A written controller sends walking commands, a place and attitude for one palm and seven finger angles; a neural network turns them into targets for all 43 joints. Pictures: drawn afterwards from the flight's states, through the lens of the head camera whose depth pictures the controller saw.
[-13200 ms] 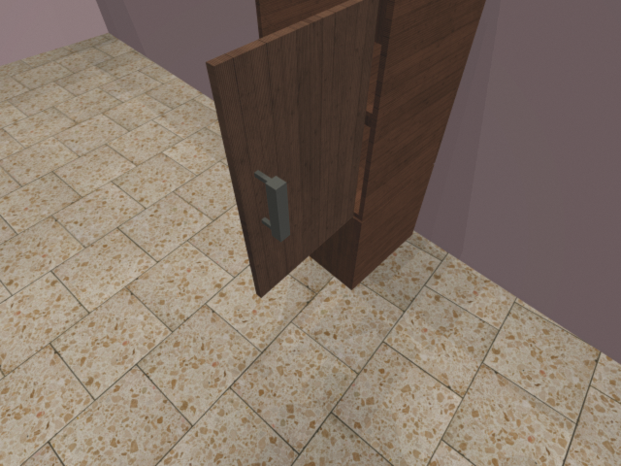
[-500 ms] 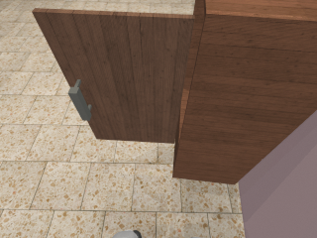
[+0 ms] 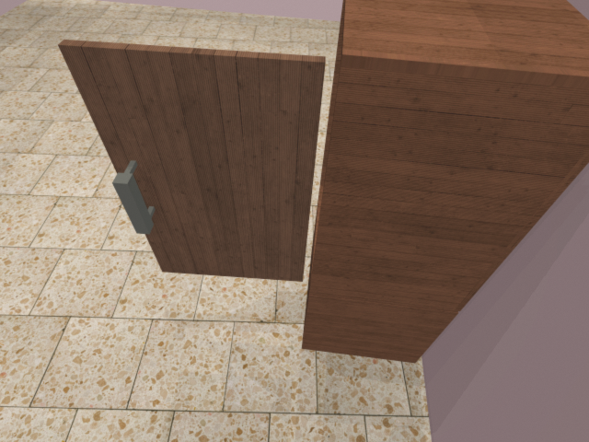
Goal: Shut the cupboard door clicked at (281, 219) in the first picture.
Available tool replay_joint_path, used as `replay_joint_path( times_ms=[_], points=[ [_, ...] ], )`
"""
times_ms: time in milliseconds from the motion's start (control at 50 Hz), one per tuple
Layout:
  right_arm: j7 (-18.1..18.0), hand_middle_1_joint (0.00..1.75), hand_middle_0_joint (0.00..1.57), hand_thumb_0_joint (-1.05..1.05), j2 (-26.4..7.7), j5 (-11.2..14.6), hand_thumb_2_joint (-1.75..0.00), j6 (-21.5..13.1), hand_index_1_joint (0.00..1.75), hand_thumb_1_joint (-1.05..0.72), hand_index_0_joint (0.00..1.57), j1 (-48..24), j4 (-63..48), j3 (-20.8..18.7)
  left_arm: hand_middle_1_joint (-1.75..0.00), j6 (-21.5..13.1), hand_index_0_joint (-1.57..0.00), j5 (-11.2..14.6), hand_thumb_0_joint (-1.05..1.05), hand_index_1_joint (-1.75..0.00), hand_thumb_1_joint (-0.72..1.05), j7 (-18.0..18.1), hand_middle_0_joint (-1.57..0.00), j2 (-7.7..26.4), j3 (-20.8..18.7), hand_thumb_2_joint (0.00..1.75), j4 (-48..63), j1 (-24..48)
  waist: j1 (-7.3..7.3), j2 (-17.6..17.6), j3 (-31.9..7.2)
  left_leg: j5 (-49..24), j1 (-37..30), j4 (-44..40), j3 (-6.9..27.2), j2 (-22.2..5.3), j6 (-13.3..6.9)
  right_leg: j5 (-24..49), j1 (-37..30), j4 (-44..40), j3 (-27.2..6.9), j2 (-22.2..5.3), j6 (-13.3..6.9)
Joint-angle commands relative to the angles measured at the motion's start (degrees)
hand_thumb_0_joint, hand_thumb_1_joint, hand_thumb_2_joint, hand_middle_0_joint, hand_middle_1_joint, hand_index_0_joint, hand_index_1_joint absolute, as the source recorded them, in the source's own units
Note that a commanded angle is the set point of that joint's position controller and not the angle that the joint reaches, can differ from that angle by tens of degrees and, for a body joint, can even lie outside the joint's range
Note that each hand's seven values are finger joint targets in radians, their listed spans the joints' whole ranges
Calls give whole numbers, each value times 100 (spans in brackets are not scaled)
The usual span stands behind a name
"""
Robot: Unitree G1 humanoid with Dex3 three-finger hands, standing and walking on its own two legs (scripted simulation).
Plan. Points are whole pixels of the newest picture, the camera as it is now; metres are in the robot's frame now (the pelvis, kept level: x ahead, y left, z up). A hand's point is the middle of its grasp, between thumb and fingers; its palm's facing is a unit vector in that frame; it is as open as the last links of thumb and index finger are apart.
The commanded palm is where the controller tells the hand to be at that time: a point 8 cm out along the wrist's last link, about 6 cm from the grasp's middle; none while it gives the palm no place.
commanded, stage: look again from close up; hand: left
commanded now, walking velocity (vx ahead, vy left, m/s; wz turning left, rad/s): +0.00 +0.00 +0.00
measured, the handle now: (138, 197) +0.53 +0.34 -0.03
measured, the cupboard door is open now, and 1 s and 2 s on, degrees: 93 93 93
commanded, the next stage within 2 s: shuffle to correct the standing spot in 0.54 s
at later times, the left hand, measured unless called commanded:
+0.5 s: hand out of the picture +0.00 +0.20 -0.17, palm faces +0.00 -0.98 -0.22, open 7.4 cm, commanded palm none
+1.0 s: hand out of the picture +0.01 +0.22 -0.19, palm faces +0.03 -0.98 -0.20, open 7.4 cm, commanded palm none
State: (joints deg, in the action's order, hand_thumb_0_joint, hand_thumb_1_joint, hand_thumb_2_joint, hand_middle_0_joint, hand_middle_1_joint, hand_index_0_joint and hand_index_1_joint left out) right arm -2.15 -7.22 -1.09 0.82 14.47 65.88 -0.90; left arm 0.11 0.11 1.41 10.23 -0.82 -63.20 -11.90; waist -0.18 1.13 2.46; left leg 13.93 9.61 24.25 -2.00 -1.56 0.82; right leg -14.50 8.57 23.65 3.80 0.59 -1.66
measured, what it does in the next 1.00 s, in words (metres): shifts its weight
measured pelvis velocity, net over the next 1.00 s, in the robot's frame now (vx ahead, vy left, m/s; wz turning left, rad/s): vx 0.03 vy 0.04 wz -0.02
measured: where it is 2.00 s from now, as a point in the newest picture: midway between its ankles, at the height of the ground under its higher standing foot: outside the picture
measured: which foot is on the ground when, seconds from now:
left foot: down 0.00-1.00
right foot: down 0.00-0.98, up 1.00-1.00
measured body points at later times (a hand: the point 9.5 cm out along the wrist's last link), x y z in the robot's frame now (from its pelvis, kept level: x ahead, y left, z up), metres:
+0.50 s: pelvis -0.01 +0.02 +0.00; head +0.00 +0.01 +0.45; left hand +0.00 +0.25 -0.16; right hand +0.00 -0.20 -0.17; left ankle -0.01 +0.12 -0.74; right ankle -0.02 -0.10 -0.74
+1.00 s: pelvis +0.03 +0.04 -0.01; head +0.05 +0.06 +0.44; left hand +0.01 +0.28 -0.17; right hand +0.03 -0.20 -0.16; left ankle -0.01 +0.12 -0.74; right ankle -0.02 -0.09 -0.74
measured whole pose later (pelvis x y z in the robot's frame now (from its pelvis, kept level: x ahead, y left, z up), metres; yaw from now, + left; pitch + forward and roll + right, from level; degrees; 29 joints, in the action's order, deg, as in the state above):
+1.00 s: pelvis +0.03 +0.04 -0.01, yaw -1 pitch +0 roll +1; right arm -0.9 -10.0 -1.5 -0.6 17.0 61.0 0.1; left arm 0.6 -1.1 1.6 10.8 -1.2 -61.0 -18.2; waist -1.5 2.6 2.3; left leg 20.2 10.7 30.8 -4.8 2.2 -3.2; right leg -23.2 12.6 35.4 1.7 -3.5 -0.1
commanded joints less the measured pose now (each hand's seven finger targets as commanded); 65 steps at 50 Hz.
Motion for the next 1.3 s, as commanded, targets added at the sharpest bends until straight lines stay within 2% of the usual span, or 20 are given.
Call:
replay_joint_path(
  times_ms=[0,20,40,60,120,260,640,820,880,920,960,980,1020,1120,1160,1180,1200,1220,1240,1280],
  points=[
    [-23,30,20,0,-607,32,-90,-99,30,-90,20,313,-130,-73,-30,-68,-20,-26,0,-30,90,12,-20,463,-69,90,73,-307,-7,-121,89,-542,156,-559,345,-438,-41,570,-11,-615,-653,-694,-39],
    [62,30,20,0,-846,73,-90,-237,30,-90,20,-216,-528,-68,-30,-246,-20,-149,0,-30,90,282,-20,509,-11,90,-69,-949,-206,-379,210,-1019,325,717,79,-423,-7,3113,257,-289,-972,-1010,94],
    [97,30,20,0,-449,55,-90,-195,30,-90,20,213,-689,-24,-30,-310,-20,-103,0,-30,90,253,-20,818,-58,90,216,-696,153,-323,-323,123,384,614,158,-237,-52,2639,-27,-222,-1166,-1257,-157],
    [110,30,20,0,-496,56,-90,-186,30,-90,20,439,-662,-11,-30,-314,-20,-85,0,-30,90,206,-20,779,-35,90,308,-501,214,-112,-471,199,278,471,174,-245,-60,1367,152,-236,-1019,-1117,-289],
    [99,30,20,0,-613,14,-90,-270,30,-90,20,559,-746,35,-30,-302,-20,-73,0,-30,90,134,-20,540,20,90,342,-521,150,-275,-329,-909,169,165,344,-415,-197,1145,261,117,-683,-701,-211],
    [85,30,20,0,-765,20,-90,-249,30,-90,20,482,-802,79,-30,-175,-20,-75,0,-30,90,79,-20,479,65,90,342,-678,57,17,392,-15,518,-309,453,-379,-282,-300,648,-121,-744,-566,-124],
    [55,30,20,0,-866,40,-90,-296,30,-90,20,334,-411,99,-30,-187,-20,-67,0,-30,90,62,-20,632,57,90,195,-688,-31,-170,33,-657,137,-362,310,-403,-264,628,204,-159,-743,-678,-74],
    [133,30,20,0,-731,-6,-90,-128,30,-90,20,308,-654,54,-30,-126,-20,-118,0,-30,90,71,-20,961,-172,90,334,-921,-118,658,377,563,932,615,-164,31,-120,-337,234,-642,-1671,-1539,-582],
    [133,30,20,0,-710,3,-90,-169,30,-90,20,485,-649,37,-30,-108,-20,-137,0,-30,90,79,-20,977,-255,90,445,-810,-45,403,249,234,616,339,-141,12,-146,226,279,-183,-1353,-1441,-560],
    [124,30,20,0,-901,-6,-90,-221,30,-90,20,750,-591,21,-30,-52,-20,-141,0,-30,90,67,-20,816,-243,90,536,-703,38,-476,64,-833,44,-65,298,-314,-339,182,534,711,-602,-859,-280],
    [57,30,20,0,-1198,-24,-90,-212,30,-90,20,1137,-557,-48,-30,-3,-20,-169,0,-30,90,69,-20,475,-140,90,687,-450,158,-1526,93,-2566,-767,-477,1325,-1162,-1007,-1629,1681,2124,228,-172,39],
    [27,30,20,0,-1086,-17,-90,-197,30,-90,20,1240,-547,-11,-30,-5,-20,-165,0,-30,90,76,-20,439,-114,90,772,-279,183,-1356,155,-3275,-944,-452,1440,-1345,-1315,-2131,2026,2620,111,-235,27],
    [16,30,20,0,-1095,-56,-90,-185,30,-90,20,1070,-672,-16,-30,-16,-20,-135,0,-30,90,56,-20,366,-140,90,798,-158,125,-895,64,-3892,-1003,-248,1313,-1357,-1498,-2055,2074,2909,73,-421,-25],
    [24,30,20,0,-1086,-23,-90,-193,30,-90,20,627,-852,-30,-30,-12,-20,-139,0,-30,90,13,-20,228,-159,90,757,-478,-193,-667,-11,-3229,-162,-150,761,-955,-1231,-790,788,1572,294,-345,-22],
    [48,30,20,0,-1085,43,-90,-201,30,-90,20,494,-914,-52,-30,-100,-20,-149,0,-30,90,51,-20,407,-213,90,604,-1084,-500,-215,-161,-2415,414,458,472,-665,-864,277,-337,428,38,-599,-106],
    [84,30,20,0,-881,94,-90,-217,30,-90,20,510,-986,-48,-30,-179,-20,-195,0,-30,90,94,-20,840,-308,90,512,-1509,-630,838,-462,-1152,1388,1478,44,-121,-531,1377,-1406,4,-1372,-1671,-500],
    [115,30,20,0,-801,54,-90,-219,30,-90,20,387,-1152,-73,-30,-201,-20,-167,0,-30,90,109,-20,1246,-398,90,477,-1785,-650,1497,-469,1812,2332,2817,-252,434,-178,3061,-1749,-439,-2820,-3075,-1311],
    [96,30,20,0,-918,4,-90,-133,30,-90,20,209,-1147,-126,-30,-234,-20,-128,0,-30,90,144,-20,1225,-413,90,463,-1743,-623,1060,-224,2065,2390,3509,288,143,-79,3398,-1150,-472,-2809,-3175,-1556],
    [131,30,20,0,-805,1,-90,-76,30,-90,20,61,-1145,-134,-30,-229,-20,-154,0,-30,90,164,-20,1146,-409,90,545,-1420,-516,1016,6,1914,2562,3972,377,2,-36,3052,-751,-519,-2631,-3043,-1526],
    [236,30,20,0,-705,-18,-90,8,30,-90,20,-1,-1116,-147,-30,-210,-20,-169,0,-30,90,170,-20,984,-389,90,689,-897,-278,593,159,1307,2552,4086,385,-185,29,2496,-215,-525,-1598,-2536,-1210]
  ],
)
